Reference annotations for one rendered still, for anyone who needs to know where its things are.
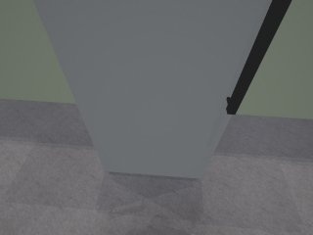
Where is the handle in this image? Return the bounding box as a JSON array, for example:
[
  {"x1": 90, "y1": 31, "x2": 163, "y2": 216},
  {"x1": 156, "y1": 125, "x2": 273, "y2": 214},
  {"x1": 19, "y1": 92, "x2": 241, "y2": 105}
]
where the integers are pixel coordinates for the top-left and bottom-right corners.
[{"x1": 226, "y1": 0, "x2": 292, "y2": 115}]

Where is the fridge door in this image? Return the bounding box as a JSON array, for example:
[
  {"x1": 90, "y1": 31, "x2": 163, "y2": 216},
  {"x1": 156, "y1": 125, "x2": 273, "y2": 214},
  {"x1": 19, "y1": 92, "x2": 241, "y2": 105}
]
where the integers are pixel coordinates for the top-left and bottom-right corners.
[{"x1": 32, "y1": 0, "x2": 272, "y2": 179}]

